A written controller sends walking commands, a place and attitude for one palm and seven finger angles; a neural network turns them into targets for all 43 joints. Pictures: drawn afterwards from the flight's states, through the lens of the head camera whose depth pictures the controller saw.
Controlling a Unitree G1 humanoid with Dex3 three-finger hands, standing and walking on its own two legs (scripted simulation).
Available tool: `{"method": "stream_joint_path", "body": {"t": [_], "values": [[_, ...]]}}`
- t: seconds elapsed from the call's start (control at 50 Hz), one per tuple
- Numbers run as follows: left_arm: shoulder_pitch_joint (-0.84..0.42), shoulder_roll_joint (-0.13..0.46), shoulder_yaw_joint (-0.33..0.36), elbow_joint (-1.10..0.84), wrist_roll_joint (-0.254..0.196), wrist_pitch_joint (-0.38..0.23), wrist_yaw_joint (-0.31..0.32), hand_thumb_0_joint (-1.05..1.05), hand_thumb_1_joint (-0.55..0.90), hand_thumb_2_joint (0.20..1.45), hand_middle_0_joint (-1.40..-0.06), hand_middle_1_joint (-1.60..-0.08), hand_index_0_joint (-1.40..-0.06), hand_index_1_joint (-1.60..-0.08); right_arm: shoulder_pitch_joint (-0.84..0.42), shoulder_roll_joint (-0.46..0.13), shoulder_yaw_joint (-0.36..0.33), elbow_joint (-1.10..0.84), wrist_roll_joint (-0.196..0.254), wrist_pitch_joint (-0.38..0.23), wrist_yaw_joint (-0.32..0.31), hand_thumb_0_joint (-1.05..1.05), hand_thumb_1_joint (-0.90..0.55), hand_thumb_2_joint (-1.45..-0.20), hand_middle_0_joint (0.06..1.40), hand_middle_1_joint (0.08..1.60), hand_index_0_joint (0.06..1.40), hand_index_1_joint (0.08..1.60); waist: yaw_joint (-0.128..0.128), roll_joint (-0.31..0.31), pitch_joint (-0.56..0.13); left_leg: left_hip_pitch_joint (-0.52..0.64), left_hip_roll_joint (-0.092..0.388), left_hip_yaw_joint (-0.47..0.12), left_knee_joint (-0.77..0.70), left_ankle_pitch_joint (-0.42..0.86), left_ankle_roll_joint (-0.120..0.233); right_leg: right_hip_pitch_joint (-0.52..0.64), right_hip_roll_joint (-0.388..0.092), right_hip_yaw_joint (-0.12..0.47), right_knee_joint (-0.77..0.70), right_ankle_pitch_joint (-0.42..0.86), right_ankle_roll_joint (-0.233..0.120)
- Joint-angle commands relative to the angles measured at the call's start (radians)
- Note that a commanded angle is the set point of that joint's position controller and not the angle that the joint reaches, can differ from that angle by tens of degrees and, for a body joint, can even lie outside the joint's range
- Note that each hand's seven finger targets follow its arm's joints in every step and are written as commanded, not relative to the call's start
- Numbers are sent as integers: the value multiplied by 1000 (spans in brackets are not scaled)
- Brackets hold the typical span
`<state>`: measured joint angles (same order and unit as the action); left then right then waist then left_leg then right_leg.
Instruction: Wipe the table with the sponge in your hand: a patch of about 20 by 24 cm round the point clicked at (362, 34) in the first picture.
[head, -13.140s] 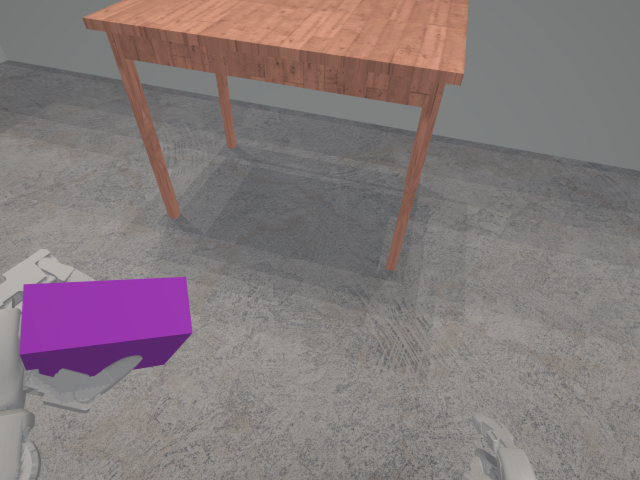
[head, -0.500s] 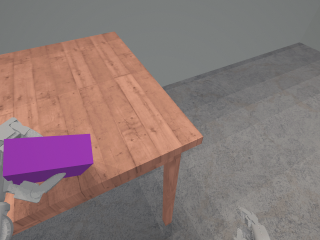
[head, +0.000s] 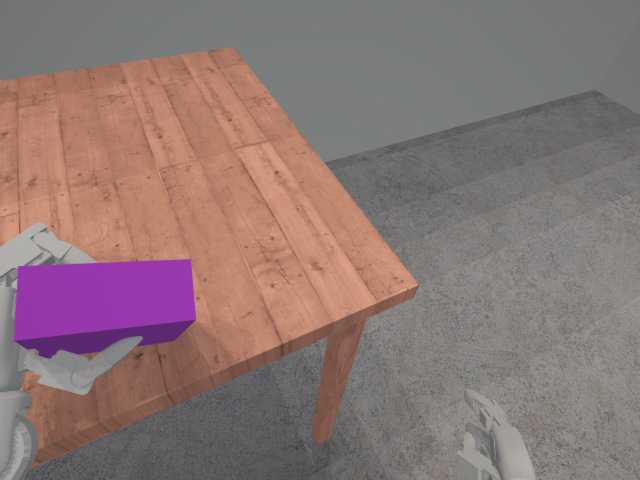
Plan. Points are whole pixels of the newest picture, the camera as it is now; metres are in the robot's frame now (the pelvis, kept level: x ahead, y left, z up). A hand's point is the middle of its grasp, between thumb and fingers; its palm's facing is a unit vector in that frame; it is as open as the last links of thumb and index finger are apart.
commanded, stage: look again from close up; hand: left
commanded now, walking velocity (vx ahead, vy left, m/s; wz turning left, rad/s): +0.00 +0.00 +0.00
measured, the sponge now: (136, 309) +0.24 +0.20 +0.15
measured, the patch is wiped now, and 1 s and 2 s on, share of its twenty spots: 0.00 0.00 0.00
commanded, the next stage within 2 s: come to a stop and stand still in 0.14 s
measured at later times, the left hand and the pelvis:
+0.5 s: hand (29, 298) +0.23 +0.29 +0.17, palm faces +0.42 -0.82 -0.38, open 9.4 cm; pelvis -0.02 +0.03 -0.01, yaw -1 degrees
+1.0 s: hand (54, 313) +0.21 +0.26 +0.17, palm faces +0.43 -0.85 -0.32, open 9.4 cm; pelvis -0.01 +0.01 +0.00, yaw +0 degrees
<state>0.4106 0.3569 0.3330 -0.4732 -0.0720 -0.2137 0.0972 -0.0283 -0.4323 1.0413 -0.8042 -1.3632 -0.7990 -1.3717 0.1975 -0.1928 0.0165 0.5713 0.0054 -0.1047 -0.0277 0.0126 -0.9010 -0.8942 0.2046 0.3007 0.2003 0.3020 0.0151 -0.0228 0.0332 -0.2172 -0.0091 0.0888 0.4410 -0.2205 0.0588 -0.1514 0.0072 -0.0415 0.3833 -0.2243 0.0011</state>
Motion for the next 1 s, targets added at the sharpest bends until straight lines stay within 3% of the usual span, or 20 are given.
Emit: {"method": "stream_joint_path", "body": {"t": [0.0,0.08,0.24,0.26,0.28,0.3,0.32,0.34,0.36,0.38,0.44,0.48,0.52,0.54,0.56,0.64,0.66,0.72,0.8,0.98], "values": [[-22,163,131,-149,15,-25,19,0,100,1300,-1200,-1600,-1200,-1600,-77,-131,-54,-155,6,-41,-13,0,-900,-900,200,300,200,300,9,36,-154,71,94,-109,-55,290,-38,53,-47,63,-11,270,-12],[-27,156,122,-157,15,-20,18,0,100,1300,-1200,-1600,-1200,-1600,-76,-129,-52,-154,7,-31,-11,0,-900,-900,200,300,200,300,6,47,-149,71,95,-113,-62,297,-44,54,-44,54,-5,263,-12],[-36,170,131,-176,23,-20,24,0,100,1300,-1200,-1600,-1200,-1600,-92,-124,-49,-153,8,-31,-13,0,-900,-900,200,300,200,300,7,100,-110,12,96,-122,-106,136,-40,55,-42,50,-16,171,-12],[-23,142,108,-159,19,-18,22,0,100,1300,-1200,-1600,-1200,-1600,-85,-119,-46,-155,7,-27,-13,0,-900,-900,200,300,200,300,7,89,-105,-1,101,-128,-115,102,-38,59,-44,49,-20,150,-12],[-1129,962,682,-459,187,-131,24,0,100,1300,-1200,-1600,-1200,-1600,5,-177,-45,-151,-59,-78,0,0,-900,-900,200,300,200,300,11,9,76,-164,135,-115,29,197,-16,-144,-85,80,-56,201,11],[-527,323,280,186,77,-93,-26,0,100,1300,-1200,-1600,-1200,-1600,-81,-40,2,-86,-15,-73,-4,0,-900,-900,200,300,200,300,6,69,-141,39,82,-167,-35,299,-25,-133,-115,90,21,159,-72],[-256,278,235,90,45,-94,-22,0,100,1300,-1200,-1600,-1200,-1600,-39,-101,-53,-124,-6,-83,-3,0,-900,-900,200,300,200,300,34,118,-124,84,111,-135,-24,347,-52,-68,-85,142,-14,237,-61],[-106,106,113,167,20,-65,-18,0,100,1300,-1200,-1600,-1200,-1600,-22,-112,-73,-131,20,-83,8,0,-900,-900,200,300,200,300,18,240,-213,136,111,-105,-29,378,-72,-3,-74,95,60,220,-61],[-130,145,114,19,18,-72,-20,0,100,1300,-1200,-1600,-1200,-1600,-7,-143,-86,-154,13,-75,20,0,-900,-900,200,300,200,300,16,279,-257,146,128,-128,-31,407,-73,-9,-75,80,82,172,-47],[-85,130,96,-54,16,-76,-22,0,100,1300,-1200,-1600,-1200,-1600,-23,-144,-83,-161,10,-73,33,0,-900,-900,200,300,200,300,19,270,-251,130,149,-144,-41,385,-62,-16,-66,70,88,118,-38],[41,97,50,-169,20,-73,-15,0,100,1300,-1200,-1600,-1200,-1600,-79,-129,-64,-189,16,-74,53,0,-900,-900,200,300,200,300,25,125,-193,18,167,-166,-102,179,-39,15,-45,34,98,56,-20],[24,164,108,-216,26,-67,0,0,100,1300,-1200,-1600,-1200,-1600,-77,-144,-65,-199,13,-73,41,0,-900,-900,200,300,200,300,18,7,-160,-56,174,-197,-147,-10,-38,32,-42,35,90,11,-14],[-17,191,156,-174,28,-73,19,0,100,1300,-1200,-1600,-1200,-1600,-79,-141,-65,-189,13,-72,20,0,-900,-900,200,300,200,300,13,-52,-121,-77,167,-197,-168,-99,-41,13,-39,35,71,-16,-9],[-31,221,196,-148,33,-71,32,0,100,1300,-1200,-1600,-1200,-1600,-89,-143,-65,-176,15,-66,10,0,-900,-900,200,300,200,300,15,-20,-114,-63,169,-184,-183,-136,-44,-6,-36,30,75,-35,-5],[-38,157,151,-92,33,-68,29,0,100,1300,-1200,-1600,-1200,-1600,-73,-137,-63,-172,13,-62,3,0,-900,-900,200,300,200,300,7,7,-91,-86,168,-194,-193,-177,-42,-13,-41,30,69,-47,-8],[-169,158,131,-66,50,-73,27,0,100,1300,-1200,-1600,-1200,-1600,-70,-137,-57,-149,14,-68,-10,0,-900,-900,200,300,200,300,1,115,-33,-130,158,-171,-217,-286,-29,-7,-36,44,61,-53,-9],[-176,140,108,-48,51,-74,26,0,100,1300,-1200,-1600,-1200,-1600,-62,-135,-54,-144,11,-68,-11,0,-900,-900,200,300,200,300,0,102,-37,-142,153,-178,-208,-296,-24,8,-42,47,44,-51,-11],[-181,123,75,-62,56,-73,21,0,100,1300,-1200,-1600,-1200,-1600,-61,-134,-54,-142,8,-78,-6,0,-900,-900,200,300,200,300,2,45,-39,-104,112,-153,-152,-240,-23,-7,-52,84,-33,-48,-20],[-153,114,60,-110,55,-70,20,0,100,1300,-1200,-1600,-1200,-1600,-70,-137,-54,-139,0,-83,-2,0,-900,-900,200,300,200,300,1,24,-70,-27,82,-131,-95,-93,-31,-34,-59,110,-75,-13,-31],[-79,133,89,-149,36,-53,23,0,100,1300,-1200,-1600,-1200,-1600,-73,-133,-53,-145,2,-62,-6,0,-900,-900,200,300,200,300,3,62,-127,36,85,-121,-73,162,-42,18,-51,74,-22,184,-24]]}}
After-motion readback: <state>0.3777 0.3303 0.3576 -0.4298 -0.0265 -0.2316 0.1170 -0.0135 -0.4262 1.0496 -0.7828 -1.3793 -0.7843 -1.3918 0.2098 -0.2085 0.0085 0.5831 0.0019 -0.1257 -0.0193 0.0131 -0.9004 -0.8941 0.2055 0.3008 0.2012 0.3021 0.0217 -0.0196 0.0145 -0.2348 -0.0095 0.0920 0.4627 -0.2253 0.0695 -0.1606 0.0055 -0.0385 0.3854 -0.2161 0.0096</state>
